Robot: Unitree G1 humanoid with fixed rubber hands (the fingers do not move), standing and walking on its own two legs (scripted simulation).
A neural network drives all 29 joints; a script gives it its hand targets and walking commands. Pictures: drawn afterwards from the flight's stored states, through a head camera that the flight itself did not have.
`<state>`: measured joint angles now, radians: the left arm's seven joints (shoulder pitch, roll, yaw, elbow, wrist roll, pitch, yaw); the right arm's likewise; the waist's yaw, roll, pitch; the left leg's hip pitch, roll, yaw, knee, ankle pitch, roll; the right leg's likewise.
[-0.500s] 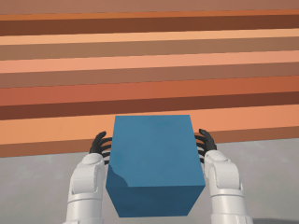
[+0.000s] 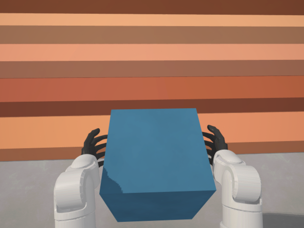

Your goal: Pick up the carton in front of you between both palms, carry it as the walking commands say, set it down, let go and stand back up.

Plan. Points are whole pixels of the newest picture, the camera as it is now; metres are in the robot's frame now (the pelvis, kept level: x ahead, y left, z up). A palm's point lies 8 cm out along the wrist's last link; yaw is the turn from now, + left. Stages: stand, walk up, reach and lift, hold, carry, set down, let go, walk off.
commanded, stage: carry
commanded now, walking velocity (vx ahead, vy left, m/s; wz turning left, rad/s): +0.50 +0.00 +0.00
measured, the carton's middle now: (154, 168) +0.28 +0.01 +0.03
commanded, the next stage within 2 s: none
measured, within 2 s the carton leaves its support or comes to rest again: neither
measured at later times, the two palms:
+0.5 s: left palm (119, 52) +0.64 +0.14 +0.16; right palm (205, 54) +0.65 -0.16 +0.16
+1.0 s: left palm (133, 17) +1.03 +0.13 +0.15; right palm (194, 19) +1.01 -0.17 +0.16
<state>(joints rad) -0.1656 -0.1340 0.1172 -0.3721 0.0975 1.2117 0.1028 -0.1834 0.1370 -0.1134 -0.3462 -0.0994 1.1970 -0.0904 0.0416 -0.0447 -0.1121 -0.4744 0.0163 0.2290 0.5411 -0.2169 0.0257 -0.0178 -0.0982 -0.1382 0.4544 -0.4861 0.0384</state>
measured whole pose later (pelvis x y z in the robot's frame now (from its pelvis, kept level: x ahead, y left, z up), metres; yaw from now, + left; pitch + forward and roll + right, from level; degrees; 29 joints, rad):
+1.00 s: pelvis +0.62 +0.00 +0.01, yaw -1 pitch +6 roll +1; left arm -0.88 0.03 0.31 0.07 0.06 1.31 0.13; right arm -0.89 0.02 -0.28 0.10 -0.10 1.28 -0.13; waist -0.06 -0.03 0.04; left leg -0.39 -0.03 0.14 0.54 -0.25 0.09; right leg -0.46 0.01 -0.05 1.26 -0.47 -0.02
